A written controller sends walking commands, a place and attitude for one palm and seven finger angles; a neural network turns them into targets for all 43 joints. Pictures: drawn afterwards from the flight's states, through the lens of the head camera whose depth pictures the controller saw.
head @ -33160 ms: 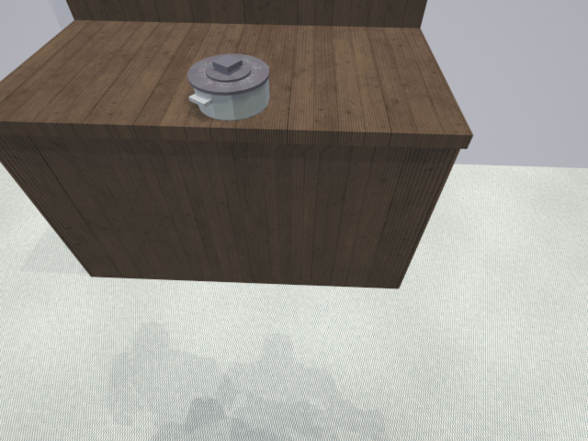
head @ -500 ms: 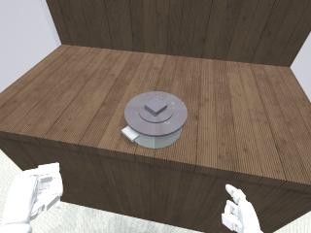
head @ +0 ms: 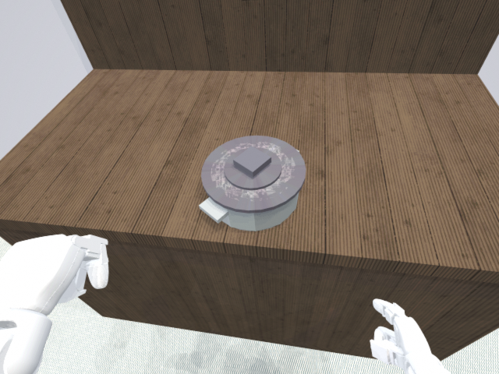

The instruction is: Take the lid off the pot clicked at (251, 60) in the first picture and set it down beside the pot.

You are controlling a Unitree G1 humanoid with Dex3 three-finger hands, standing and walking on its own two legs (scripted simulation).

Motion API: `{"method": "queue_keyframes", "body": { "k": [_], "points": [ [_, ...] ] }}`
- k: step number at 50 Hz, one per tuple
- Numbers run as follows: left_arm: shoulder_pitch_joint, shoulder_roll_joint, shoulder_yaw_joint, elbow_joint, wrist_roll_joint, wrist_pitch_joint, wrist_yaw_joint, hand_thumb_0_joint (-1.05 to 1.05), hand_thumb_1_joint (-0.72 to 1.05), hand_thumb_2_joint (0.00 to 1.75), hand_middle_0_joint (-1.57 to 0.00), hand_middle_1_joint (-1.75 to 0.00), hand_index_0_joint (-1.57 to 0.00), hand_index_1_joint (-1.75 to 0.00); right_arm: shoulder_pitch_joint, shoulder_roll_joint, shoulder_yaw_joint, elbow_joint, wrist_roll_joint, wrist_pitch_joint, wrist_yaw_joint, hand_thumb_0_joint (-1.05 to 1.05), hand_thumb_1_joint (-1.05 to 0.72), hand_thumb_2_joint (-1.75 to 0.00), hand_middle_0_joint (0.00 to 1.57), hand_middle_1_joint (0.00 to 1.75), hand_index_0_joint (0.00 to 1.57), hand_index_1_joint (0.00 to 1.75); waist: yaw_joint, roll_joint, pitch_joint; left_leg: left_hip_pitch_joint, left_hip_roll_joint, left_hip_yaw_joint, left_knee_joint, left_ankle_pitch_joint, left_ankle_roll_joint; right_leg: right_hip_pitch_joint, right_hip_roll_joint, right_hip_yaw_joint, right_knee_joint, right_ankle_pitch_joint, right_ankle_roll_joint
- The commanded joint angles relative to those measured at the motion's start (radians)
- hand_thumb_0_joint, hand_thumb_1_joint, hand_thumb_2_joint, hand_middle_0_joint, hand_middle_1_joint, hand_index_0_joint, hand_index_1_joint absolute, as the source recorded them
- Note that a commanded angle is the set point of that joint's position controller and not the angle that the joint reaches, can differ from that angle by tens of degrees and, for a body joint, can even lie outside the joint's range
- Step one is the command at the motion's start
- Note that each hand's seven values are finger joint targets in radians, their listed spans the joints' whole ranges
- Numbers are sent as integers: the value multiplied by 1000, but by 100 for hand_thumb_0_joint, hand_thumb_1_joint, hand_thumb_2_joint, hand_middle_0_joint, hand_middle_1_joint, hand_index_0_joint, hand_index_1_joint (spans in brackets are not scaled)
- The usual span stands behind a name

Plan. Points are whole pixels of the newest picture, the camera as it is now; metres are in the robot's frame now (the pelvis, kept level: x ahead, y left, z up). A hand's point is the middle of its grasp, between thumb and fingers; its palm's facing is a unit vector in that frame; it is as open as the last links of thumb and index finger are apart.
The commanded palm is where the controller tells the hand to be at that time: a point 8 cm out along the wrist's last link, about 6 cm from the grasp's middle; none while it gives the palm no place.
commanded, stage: reach forward and open the fingers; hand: left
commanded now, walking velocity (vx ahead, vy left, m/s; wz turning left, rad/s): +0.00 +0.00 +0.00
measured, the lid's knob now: (252, 161) +0.46 +0.06 +0.09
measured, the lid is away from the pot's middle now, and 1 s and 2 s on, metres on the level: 0.00 0.00 0.00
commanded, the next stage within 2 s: move the open hand above the knob in 0.82 s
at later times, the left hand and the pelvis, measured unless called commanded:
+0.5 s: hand (96, 248) +0.23 +0.23 +0.14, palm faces -0.18 -0.03 -0.98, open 7.6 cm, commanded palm +0.21 +0.24 +0.20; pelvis -0.01 -0.02 +0.01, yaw +2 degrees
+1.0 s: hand (108, 214) +0.27 +0.23 +0.16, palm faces -0.15 -0.05 -0.99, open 10.1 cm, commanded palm +0.25 +0.22 +0.22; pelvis -0.03 -0.02 +0.00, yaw +3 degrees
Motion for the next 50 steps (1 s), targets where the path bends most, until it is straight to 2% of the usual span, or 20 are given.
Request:
{"method": "queue_keyframes", "body": {
  "k": [1, 4, 8, 12, 13, 18, 22, 23, 26, 30, 32, 33, 35, 37, 38, 40, 42, 44, 47, 50],
  "points": [
    [-146, 222, 123, -111, 37, -21, -49, 0, 41, 122, -115, -97, -115, -97, -154, -109, -43, -161, 22, -42, -16, 0, -90, -90, 20, 30, 20, 30, -7, -44, -196, 78, 117, -172, -102, 379, -85, 110, -20, 37, -42, 154, -48],
    [-232, 260, 128, -34, 21, -41, -129, 0, 32, 128, -112, -86, -112, -86, -146, -106, -43, -143, 32, -51, -19, 0, -90, -90, 20, 30, 20, 30, -20, -82, -131, 70, 99, -147, -112, 361, -65, 122, -20, 23, -68, 176, -46],
    [-405, 301, 115, -70, 14, -65, -210, 0, 19, 136, -107, -72, -107, -72, -159, -101, -34, -143, 29, -66, -20, 0, -90, -90, 20, 30, 20, 30, -25, -21, -137, 92, 82, -138, -124, 375, -50, 164, -26, 16, -89, 214, -46],
    [-429, 353, 164, 41, 28, -83, -272, 0, 7, 142, -103, -58, -103, -58, -181, -95, -30, -140, 27, -78, -15, 0, -90, -90, 20, 30, 20, 30, -19, -1, -106, 87, 68, -132, -135, 361, -42, 172, -4, 27, -104, 213, -57],
    [-482, 370, 164, 42, 26, -98, -289, 0, 4, 143, -101, -54, -101, -54, -148, -100, -31, -120, 22, -72, -13, 0, -90, -90, 20, 30, 20, 30, -20, -28, -136, 90, 62, -122, -137, 372, -40, 202, -15, 8, -102, 227, -51],
    [-556, 348, 140, 20, -4, -124, -350, 0, -11, 148, -95, -36, -95, -36, -151, -98, -40, -130, 21, -78, 4, 0, -90, -90, 20, 30, 20, 30, -20, -17, -201, 133, 50, -108, -128, 395, -36, 213, -12, 0, -107, 257, -43],
    [-523, 355, 173, 63, -10, -134, -359, 0, -23, 151, -90, -22, -90, -22, -165, -102, -45, -141, 26, -90, 15, 0, -90, -90, 20, 30, 20, 30, -16, -45, -176, 130, 46, -110, -120, 376, -34, 186, 6, 14, -109, 252, -50],
    [-593, 382, 176, 68, -4, -144, -361, 0, -25, 151, -89, -19, -89, -19, -137, -102, -45, -117, 21, -79, 15, 0, -90, -90, 20, 30, 20, 30, -15, -64, -187, 117, 43, -100, -130, 353, -34, 198, -11, -8, -113, 231, -43],
    [-706, 376, 155, 166, 2, -142, -365, 0, -34, 154, -85, -8, -85, -8, -151, -102, -46, -105, 30, -69, 6, 0, -90, -90, 20, 30, 20, 30, -20, -88, -95, 74, 41, -95, -146, 248, -31, 138, -13, -6, -133, 131, -41],
    [-765, 357, 123, 91, -17, -160, -365, 0, -33, 151, -84, -8, -84, -8, -164, -90, -48, -121, 31, -88, 10, 0, -90, -90, 20, 30, 20, 30, -14, -40, -195, 118, 31, -101, -138, 260, -31, 185, -18, 1, -119, 140, -44],
    [-705, 346, 130, 107, -12, -150, -365, 0, -33, 150, -84, -8, -84, -8, -179, -94, -50, -139, 33, -102, 16, 0, -90, -90, 20, 30, 20, 30, -16, -17, -216, 134, 29, -105, -122, 267, -31, 180, -3, 17, -110, 151, -53],
    [-782, 362, 119, 123, -5, -152, -372, 0, -33, 150, -84, -8, -84, -8, -157, -92, -46, -112, 30, -90, 14, 0, -90, -90, 20, 30, 20, 30, -20, -40, -222, 115, 28, -97, -138, 253, -33, 190, -18, 0, -114, 130, -45],
    [-841, 372, 116, 209, 6, -139, -369, 0, -32, 149, -84, -8, -84, -8, -159, -100, -47, -94, 35, -80, 6, 0, -90, -90, 20, 30, 20, 30, -28, -65, -120, 72, 37, -99, -157, 179, -37, 137, -15, -6, -133, 57, -44],
    [-868, 408, 155, 224, 23, -125, -358, 0, -32, 149, -84, -8, -84, -8, -173, -107, -46, -110, 43, -83, 5, 0, -90, -90, 20, 30, 20, 30, -26, -45, -118, 77, 36, -112, -149, 172, -33, 126, -1, 10, -125, 44, -58],
    [-959, 420, 138, 201, 28, -132, -362, 0, -32, 149, -84, -8, -84, -8, -170, -99, -39, -96, 39, -80, 4, 0, -90, -90, 20, 30, 20, 30, -24, -27, -176, 82, 32, -106, -161, 185, -36, 162, -18, 0, -120, 46, -54],
    [-969, 387, 107, 195, 18, -136, -363, 0, -32, 149, -84, -8, -84, -8, -180, -90, -40, -101, 37, -87, 3, 0, -90, -90, 20, 30, 20, 30, -17, -15, -190, 94, 33, -111, -160, 200, -38, 169, -19, -3, -114, 66, -55],
    [-894, 343, 91, 221, 11, -122, -372, 0, -32, 149, -84, -8, -84, -8, -186, -94, -44, -123, 41, -98, 13, 0, -90, -90, 20, 30, 20, 30, -22, 2, -196, 113, 29, -117, -141, 217, -36, 156, -6, 5, -105, 89, -62],
    [-935, 314, 43, 288, 9, -106, -395, 0, -32, 149, -84, -8, -84, -8, -175, -93, -42, -100, 42, -78, 12, 0, -90, -90, 20, 30, 20, 30, -28, -66, -150, 79, 34, -101, -166, 172, -39, 139, -14, -13, -121, 50, -51],
    [-987, 320, 39, 318, 19, -79, -401, 0, -33, 149, -84, -8, -84, -8, -189, -106, -41, -115, 55, -75, 10, 0, -90, -90, 20, 30, 20, 30, -46, -70, -125, 66, 33, -107, -155, 127, -35, 104, -3, -4, -114, 14, -55],
    [-1166, 320, -11, 299, 29, -81, -409, 0, -33, 149, -84, -8, -84, -8, -192, -96, -37, -98, 51, -74, -3, 0, -90, -90, 20, 30, 20, 30, -50, -67, -156, 78, 34, -110, -177, 102, -35, 115, -14, -14, -119, -14, -48]
  ]
}}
